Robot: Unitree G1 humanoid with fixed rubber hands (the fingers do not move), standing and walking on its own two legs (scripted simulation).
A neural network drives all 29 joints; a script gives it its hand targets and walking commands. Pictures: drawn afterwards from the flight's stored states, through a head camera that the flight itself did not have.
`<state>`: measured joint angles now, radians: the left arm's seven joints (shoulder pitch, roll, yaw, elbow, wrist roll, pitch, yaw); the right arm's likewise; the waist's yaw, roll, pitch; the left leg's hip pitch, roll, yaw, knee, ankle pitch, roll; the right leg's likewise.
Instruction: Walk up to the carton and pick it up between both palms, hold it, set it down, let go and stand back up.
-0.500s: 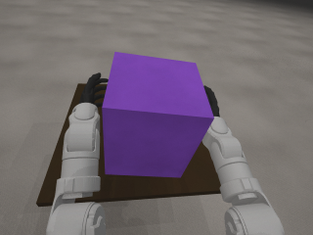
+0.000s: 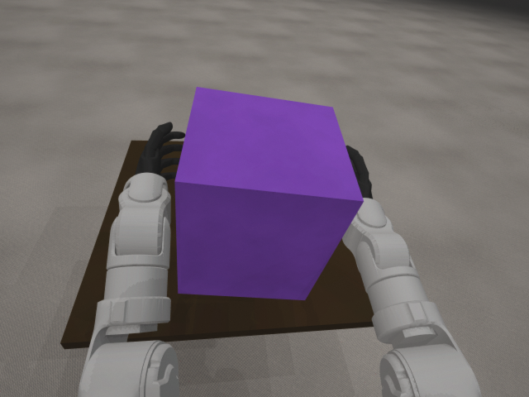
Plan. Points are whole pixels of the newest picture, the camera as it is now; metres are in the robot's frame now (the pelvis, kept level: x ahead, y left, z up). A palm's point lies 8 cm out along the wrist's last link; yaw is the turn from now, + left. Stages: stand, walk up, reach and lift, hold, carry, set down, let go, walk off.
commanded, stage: hold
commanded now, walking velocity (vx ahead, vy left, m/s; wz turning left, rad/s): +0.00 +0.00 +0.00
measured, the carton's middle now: (254, 201) +0.38 +0.00 +0.14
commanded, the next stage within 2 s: none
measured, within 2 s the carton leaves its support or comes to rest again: neither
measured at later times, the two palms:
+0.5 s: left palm (148, 177) +0.36 +0.15 +0.19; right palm (355, 194) +0.36 -0.15 +0.17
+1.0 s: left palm (148, 177) +0.36 +0.15 +0.19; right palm (355, 194) +0.36 -0.15 +0.17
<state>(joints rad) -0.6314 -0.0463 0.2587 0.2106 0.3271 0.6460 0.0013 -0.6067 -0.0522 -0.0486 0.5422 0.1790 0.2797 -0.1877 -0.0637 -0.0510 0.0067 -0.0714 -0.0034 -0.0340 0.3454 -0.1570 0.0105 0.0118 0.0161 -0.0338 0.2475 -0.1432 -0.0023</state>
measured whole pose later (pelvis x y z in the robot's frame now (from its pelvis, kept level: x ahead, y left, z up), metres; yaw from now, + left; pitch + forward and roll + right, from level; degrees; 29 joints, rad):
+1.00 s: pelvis +0.00 +0.00 +0.00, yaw +0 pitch -7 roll -1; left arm -0.62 -0.05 0.27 0.18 0.32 0.68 0.00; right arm -0.62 -0.05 -0.04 0.53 0.19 0.31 -0.19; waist -0.05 -0.05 0.01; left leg -0.06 0.00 -0.03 0.34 -0.16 0.01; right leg 0.02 0.02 -0.03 0.26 -0.15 -0.01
